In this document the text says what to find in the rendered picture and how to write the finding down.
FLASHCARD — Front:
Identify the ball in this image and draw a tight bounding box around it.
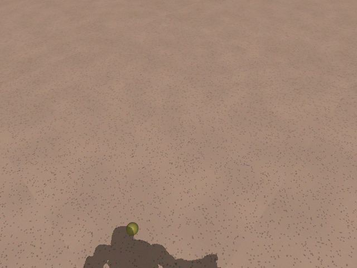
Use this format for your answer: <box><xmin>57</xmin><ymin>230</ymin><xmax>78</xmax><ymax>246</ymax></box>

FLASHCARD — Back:
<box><xmin>126</xmin><ymin>222</ymin><xmax>138</xmax><ymax>236</ymax></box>

